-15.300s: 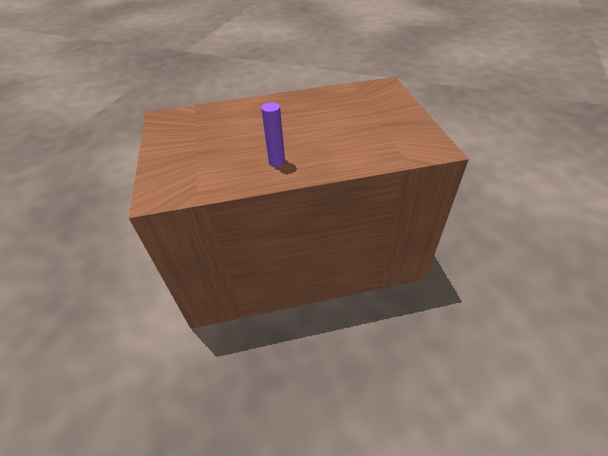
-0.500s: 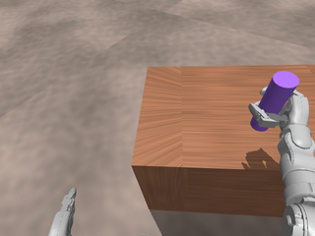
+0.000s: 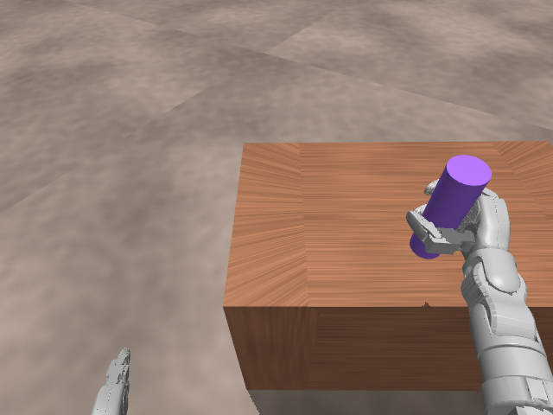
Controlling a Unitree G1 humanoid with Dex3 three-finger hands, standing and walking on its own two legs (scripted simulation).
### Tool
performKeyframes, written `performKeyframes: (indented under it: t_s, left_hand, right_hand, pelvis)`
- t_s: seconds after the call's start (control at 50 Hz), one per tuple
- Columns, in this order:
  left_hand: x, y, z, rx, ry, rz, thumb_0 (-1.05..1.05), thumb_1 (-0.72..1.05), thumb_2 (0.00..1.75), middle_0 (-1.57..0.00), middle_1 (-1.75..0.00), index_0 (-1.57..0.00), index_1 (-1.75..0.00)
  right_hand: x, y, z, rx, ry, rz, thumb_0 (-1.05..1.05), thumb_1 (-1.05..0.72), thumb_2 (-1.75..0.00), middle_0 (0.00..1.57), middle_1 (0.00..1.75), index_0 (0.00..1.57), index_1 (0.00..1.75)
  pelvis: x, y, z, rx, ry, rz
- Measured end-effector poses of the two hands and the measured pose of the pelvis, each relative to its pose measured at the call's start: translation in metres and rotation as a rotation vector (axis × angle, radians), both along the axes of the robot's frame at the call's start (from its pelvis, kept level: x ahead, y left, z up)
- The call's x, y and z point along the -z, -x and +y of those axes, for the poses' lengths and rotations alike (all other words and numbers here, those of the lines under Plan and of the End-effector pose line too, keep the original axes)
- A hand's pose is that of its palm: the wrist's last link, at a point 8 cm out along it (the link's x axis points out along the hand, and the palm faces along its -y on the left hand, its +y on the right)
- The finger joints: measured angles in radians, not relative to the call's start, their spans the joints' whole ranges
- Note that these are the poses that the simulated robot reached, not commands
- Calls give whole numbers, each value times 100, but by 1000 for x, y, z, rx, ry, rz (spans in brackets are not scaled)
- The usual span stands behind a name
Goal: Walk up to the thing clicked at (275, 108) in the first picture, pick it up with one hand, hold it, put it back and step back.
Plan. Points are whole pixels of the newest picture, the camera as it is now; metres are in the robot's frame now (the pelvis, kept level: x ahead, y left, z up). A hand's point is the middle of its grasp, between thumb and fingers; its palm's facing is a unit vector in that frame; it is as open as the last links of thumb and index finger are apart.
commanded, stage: lift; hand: right
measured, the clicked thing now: (443, 213) +0.37 -0.19 +0.13
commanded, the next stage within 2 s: hold in 0.34 s
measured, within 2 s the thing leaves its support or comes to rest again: neither
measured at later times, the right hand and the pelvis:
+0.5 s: hand (447, 214) +0.36 -0.18 +0.15, palm faces +0.19 +0.98 +0.03, open 7.3 cm; pelvis +0.01 +0.00 +0.01, yaw +0 degrees
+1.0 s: hand (451, 215) +0.34 -0.18 +0.16, palm faces +0.18 +0.98 +0.02, open 7.3 cm; pelvis +0.01 +0.00 +0.02, yaw -1 degrees
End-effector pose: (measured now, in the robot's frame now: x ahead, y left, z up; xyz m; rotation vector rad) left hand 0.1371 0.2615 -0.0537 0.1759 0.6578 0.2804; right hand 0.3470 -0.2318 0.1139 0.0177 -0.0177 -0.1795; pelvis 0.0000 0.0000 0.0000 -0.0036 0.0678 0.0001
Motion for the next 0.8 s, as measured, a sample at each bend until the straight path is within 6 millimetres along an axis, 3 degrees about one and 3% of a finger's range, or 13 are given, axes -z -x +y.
performKeyframes:
  t_s: [0.14,0.8]
  left_hand:
    - [-7,-6,4,-9,-11,-29,-2,-52,5,-4,-5,-5,-5]
    - [-2,-19,-4,-7,29,11,-1,-53,5,-5,-5,-5,-5]
  right_hand:
    - [-15,10,1,16,-6,-32,-5,13,-107,85,119,92,121]
    - [-39,31,5,5,2,-19,-5,13,-108,85,120,92,121]
  pelvis:
    - [-4,-1,2,2,3,-29]
    - [-17,-9,0,8,-2,-75]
